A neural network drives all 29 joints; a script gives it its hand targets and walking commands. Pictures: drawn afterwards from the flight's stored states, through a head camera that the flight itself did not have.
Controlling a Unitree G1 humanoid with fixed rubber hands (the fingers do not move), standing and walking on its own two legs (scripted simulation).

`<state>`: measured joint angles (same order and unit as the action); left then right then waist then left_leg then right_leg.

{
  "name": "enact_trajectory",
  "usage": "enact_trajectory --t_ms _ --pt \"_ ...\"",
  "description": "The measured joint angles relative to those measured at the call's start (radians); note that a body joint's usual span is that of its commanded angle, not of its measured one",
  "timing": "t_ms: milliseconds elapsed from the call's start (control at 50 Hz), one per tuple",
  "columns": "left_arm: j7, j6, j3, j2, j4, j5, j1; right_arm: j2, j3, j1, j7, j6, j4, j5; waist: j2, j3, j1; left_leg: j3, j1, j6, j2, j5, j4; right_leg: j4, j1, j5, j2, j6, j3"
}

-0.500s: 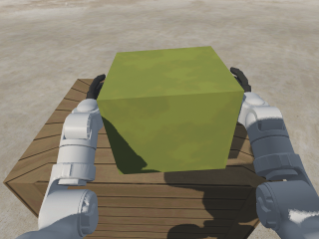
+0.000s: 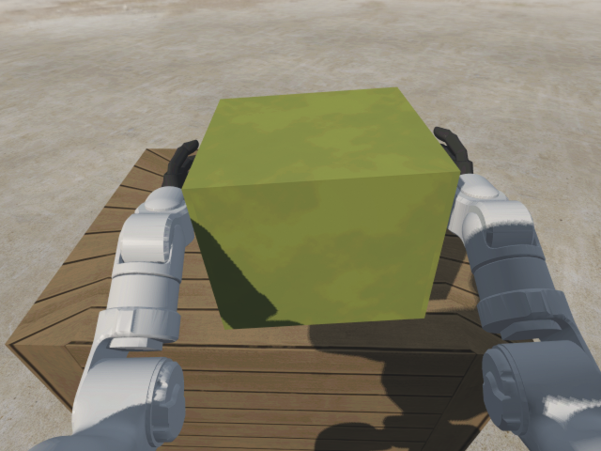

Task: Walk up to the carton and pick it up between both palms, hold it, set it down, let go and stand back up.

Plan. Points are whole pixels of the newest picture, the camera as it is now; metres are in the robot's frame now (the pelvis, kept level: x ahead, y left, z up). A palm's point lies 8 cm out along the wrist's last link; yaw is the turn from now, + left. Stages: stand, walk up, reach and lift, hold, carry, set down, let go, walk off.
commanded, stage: hold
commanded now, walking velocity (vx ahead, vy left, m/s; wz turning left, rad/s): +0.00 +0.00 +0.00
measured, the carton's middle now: (315, 201) +0.42 +0.00 +0.17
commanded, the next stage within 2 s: set down in 0.18 s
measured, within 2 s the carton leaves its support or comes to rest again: neither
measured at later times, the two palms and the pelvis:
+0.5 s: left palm (185, 189) +0.39 +0.17 +0.21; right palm (457, 181) +0.41 -0.18 +0.21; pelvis +0.01 +0.00 +0.00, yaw +0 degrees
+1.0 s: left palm (194, 214) +0.40 +0.17 +0.16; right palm (444, 181) +0.45 -0.18 +0.19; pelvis +0.04 -0.01 +0.00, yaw +0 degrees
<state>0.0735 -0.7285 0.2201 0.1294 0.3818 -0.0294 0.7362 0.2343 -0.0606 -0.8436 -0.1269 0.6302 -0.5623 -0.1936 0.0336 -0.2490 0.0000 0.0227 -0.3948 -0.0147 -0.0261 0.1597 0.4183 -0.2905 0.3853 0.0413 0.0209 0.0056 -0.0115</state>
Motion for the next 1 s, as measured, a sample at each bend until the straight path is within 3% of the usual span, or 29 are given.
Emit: enact_trajectory --t_ms 300,540,740,1000 --pt "0.002 0.009 0.0 0.0 -0.002 0.0 0.0 0.0 -0.001 0.0 0.002 -0.011 0.0 -0.001 -0.002 -0.001 0.0 0.0 0.003 0.001 0.0 0.001 0.0 -0.005 0.0 0.004 0.0 0.0 0.0" --pt "0.009 0.088 0.046 -0.058 0.005 -0.056 -0.004 0.0 -0.044 0.0 0.1 -0.195 -0.125 0.042 -0.013 -0.001 0.0 0.0 0.016 -0.001 0.0 0.008 -0.016 -0.017 0.0 0.027 0.0 0.003 0.0" --pt "0.012 0.158 0.046 -0.094 0.001 -0.056 -0.117 -0.001 -0.014 0.003 0.098 -0.252 -0.127 0.042 -0.013 0.003 0.0 0.0 0.041 -0.008 0.0 0.019 -0.042 -0.017 -0.014 0.052 0.0 0.004 0.0" --pt "0.034 0.145 0.037 -0.104 -0.058 -0.056 -0.172 -0.001 0.029 0.033 0.112 -0.319 -0.165 0.039 0.011 0.011 0.0 0.004 0.07 -0.011 -0.001 0.033 -0.042 -0.017 -0.044 0.068 0.0 0.005 -0.004"
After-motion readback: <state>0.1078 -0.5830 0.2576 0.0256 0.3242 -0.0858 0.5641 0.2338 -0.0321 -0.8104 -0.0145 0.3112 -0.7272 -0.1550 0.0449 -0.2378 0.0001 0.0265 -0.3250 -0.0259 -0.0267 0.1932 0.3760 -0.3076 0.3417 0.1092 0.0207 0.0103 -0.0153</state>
